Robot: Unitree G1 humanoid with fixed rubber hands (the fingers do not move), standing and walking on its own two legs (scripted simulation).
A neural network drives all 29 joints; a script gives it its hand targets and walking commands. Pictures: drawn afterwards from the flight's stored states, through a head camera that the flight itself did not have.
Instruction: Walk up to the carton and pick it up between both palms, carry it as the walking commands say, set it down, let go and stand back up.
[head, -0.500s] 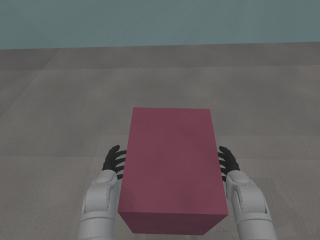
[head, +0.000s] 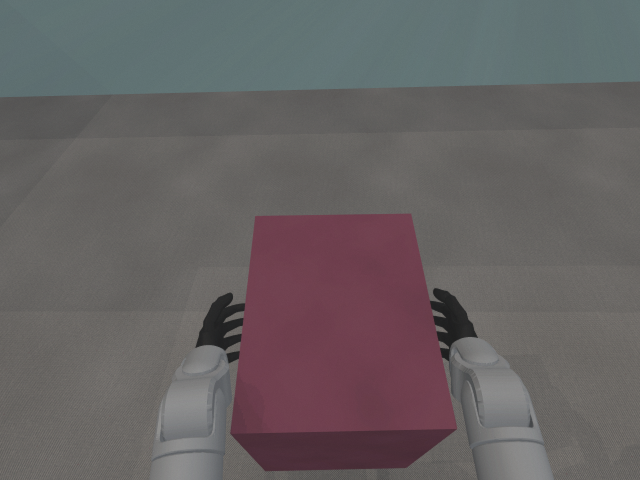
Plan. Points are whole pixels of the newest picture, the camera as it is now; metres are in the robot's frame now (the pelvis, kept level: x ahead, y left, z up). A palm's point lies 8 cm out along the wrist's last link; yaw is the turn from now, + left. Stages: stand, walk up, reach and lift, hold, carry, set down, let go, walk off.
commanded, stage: hold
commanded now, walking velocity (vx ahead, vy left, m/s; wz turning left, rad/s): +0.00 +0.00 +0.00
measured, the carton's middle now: (334, 348) +0.31 +0.00 -0.05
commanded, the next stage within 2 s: set down in 0.38 s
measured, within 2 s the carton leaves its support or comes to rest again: neither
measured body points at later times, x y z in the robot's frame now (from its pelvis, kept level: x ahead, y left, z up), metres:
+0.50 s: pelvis +0.00 +0.00 +0.00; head -0.02 -0.01 +0.44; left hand +0.29 +0.17 +0.03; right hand +0.31 -0.15 +0.02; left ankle +0.00 +0.11 -0.74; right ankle +0.05 -0.10 -0.74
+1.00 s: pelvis +0.00 +0.01 -0.02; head +0.05 +0.01 +0.43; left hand +0.31 +0.18 -0.05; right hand +0.32 -0.13 -0.05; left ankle +0.00 +0.11 -0.74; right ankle +0.05 -0.10 -0.74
